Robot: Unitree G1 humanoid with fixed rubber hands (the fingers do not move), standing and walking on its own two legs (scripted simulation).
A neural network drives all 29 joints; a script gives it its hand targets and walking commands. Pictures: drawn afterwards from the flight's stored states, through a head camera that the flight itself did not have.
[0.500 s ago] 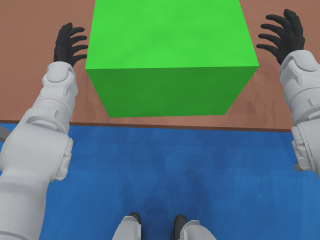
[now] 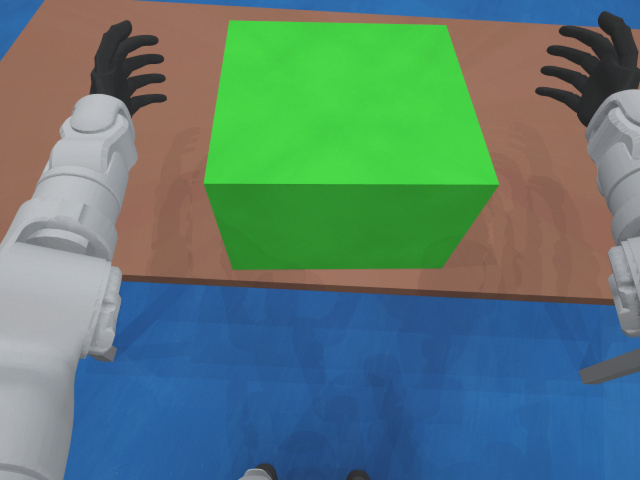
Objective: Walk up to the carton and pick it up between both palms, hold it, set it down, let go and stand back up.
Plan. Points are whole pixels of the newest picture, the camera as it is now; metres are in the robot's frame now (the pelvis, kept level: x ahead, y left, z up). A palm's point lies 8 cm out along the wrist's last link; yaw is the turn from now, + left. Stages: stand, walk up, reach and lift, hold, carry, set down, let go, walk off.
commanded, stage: set down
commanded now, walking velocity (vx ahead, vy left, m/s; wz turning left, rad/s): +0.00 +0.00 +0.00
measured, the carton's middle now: (338, 148) +0.55 +0.02 +0.04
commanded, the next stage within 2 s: none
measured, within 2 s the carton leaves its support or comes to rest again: neither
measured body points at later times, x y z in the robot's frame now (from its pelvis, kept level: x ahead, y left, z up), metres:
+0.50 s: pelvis -0.02 +0.00 +0.01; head +0.04 +0.01 +0.46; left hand +0.41 +0.27 +0.12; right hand +0.43 -0.24 +0.12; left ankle +0.02 +0.14 -0.72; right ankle +0.02 -0.10 -0.72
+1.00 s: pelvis +0.01 +0.00 +0.02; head +0.03 +0.01 +0.47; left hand +0.36 +0.27 +0.08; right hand +0.38 -0.25 +0.09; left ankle +0.02 +0.14 -0.72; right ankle +0.02 -0.10 -0.72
